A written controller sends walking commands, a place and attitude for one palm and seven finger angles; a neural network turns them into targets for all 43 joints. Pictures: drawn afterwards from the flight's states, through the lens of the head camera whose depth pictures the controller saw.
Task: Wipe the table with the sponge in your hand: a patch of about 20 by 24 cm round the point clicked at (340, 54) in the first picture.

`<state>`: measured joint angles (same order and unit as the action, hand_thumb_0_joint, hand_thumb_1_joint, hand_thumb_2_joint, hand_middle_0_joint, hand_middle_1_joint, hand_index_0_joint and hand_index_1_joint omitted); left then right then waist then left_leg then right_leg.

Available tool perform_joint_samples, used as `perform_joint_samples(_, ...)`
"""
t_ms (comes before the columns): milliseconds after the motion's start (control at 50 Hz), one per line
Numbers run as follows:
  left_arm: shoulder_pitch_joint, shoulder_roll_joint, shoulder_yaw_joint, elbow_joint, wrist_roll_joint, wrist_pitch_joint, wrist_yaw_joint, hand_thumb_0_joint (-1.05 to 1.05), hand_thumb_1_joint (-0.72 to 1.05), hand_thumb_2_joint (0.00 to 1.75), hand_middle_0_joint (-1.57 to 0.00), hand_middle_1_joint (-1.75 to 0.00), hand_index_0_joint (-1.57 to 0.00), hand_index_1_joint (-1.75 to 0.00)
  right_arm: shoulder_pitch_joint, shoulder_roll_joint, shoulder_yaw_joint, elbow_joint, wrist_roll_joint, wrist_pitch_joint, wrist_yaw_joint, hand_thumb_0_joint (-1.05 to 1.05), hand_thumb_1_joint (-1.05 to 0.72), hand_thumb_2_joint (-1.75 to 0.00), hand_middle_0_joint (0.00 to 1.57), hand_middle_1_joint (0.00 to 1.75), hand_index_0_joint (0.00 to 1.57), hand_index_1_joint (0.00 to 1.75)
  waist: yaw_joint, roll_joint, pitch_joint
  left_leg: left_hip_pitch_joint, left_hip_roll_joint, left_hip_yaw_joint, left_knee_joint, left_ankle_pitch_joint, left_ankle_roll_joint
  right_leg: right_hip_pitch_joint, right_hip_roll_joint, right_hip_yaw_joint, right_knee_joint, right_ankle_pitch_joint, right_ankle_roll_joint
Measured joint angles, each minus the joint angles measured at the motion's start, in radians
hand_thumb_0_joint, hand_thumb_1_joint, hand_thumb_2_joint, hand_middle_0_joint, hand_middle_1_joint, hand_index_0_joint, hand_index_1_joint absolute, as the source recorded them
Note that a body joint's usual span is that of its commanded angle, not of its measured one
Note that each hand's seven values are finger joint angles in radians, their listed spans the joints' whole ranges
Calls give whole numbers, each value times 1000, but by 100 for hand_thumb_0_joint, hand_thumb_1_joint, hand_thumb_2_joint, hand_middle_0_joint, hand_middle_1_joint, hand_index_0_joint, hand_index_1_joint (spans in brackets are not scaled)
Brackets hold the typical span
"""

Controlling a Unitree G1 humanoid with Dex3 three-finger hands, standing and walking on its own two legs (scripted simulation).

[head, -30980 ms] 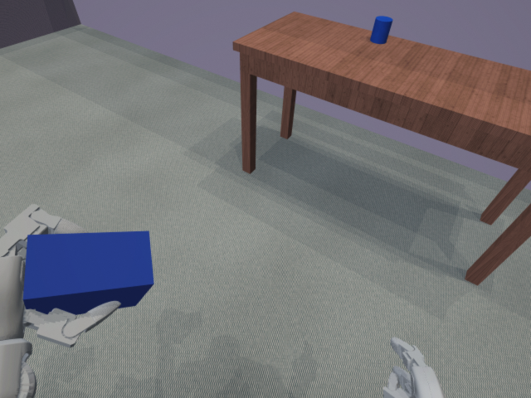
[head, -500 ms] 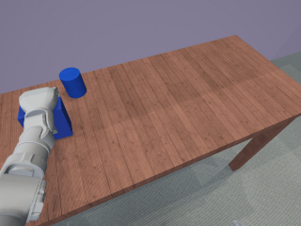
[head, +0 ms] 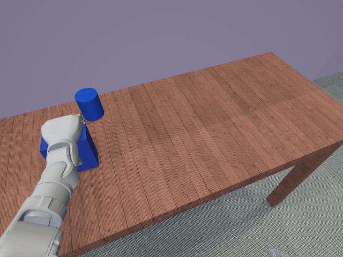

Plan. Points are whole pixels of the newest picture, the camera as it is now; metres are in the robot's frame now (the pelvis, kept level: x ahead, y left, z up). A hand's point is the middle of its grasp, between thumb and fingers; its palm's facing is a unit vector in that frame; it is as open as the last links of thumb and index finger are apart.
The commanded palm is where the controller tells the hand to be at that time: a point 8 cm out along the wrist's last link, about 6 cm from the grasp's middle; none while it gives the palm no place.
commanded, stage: wipe back along the middle lane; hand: left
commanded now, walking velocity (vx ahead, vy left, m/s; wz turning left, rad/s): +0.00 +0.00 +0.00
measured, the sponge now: (74, 155) +0.37 +0.29 -0.01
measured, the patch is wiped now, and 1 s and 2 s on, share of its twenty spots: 0.40 0.75 0.80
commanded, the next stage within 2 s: slide across to the third lane in 1.44 s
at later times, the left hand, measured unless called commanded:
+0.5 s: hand (72, 154) +0.35 +0.27 +0.03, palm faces -0.06 -0.02 -1.00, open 10.5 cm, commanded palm +0.31 +0.25 +0.07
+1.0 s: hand (76, 172) +0.30 +0.25 +0.03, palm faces -0.01 -0.05 -1.00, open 10.5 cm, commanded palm +0.26 +0.22 +0.07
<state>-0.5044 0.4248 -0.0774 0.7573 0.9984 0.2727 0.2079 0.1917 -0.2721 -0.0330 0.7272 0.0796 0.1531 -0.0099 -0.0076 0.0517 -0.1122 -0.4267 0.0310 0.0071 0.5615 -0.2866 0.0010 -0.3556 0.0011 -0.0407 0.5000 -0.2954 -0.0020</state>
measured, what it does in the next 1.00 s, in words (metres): stands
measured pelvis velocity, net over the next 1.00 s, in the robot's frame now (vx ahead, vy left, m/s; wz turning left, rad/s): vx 0.00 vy -0.01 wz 0.02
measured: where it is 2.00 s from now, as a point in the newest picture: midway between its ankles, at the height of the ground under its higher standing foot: outside the picture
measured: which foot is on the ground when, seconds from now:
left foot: down 0.00-1.00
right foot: down 0.00-1.00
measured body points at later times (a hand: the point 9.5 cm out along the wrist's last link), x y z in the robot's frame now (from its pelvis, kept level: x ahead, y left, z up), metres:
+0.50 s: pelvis -0.01 +0.00 +0.00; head +0.00 -0.02 +0.45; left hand +0.35 +0.27 +0.09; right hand +0.13 -0.26 -0.12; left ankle -0.01 +0.12 -0.73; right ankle -0.04 -0.12 -0.73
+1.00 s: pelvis +0.00 -0.01 +0.00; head -0.01 -0.03 +0.45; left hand +0.30 +0.24 +0.09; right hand +0.22 -0.22 -0.09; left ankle -0.01 +0.12 -0.73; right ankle -0.04 -0.12 -0.73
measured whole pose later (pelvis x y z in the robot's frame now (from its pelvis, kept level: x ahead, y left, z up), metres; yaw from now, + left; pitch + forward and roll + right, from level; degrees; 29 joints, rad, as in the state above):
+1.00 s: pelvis +0.00 -0.01 +0.00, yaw +1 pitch +4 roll +0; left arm -0.19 0.32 -0.23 0.36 1.00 0.44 0.21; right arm 0.06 -0.26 0.01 0.65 0.09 0.15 0.00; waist 0.07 0.07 -0.11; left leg -0.32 0.02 0.00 0.54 -0.28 0.00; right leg -0.26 -0.01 -0.05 0.52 -0.32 -0.01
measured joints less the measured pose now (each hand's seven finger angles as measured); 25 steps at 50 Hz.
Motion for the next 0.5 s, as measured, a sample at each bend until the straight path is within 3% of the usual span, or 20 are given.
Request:
perform_joint_samples(220, -18, -34, -64, 14, 7, 45, 11, 0, -49, 101, -66, -135, -67, -135, -44, 16, 22, -12, 8, 0, -14, 1, -91, -90, 20, 30, 20, 30, 15, -6, 13, 7, -9, -12, -4, 21, -1, 5, -8, -12, 12, 7, -2)
perform_joint_samples(500, 74, -36, -60, -69, -8, 56, 20, 0, -49, 101, -65, -136, -66, -136, -23, 7, 21, -16, 9, 6, -17, 1, -91, -90, 20, 30, 20, 30, 20, 0, 3, 30, -2, -3, -9, 16, -4, 23, -2, -2, 7, 6, -4)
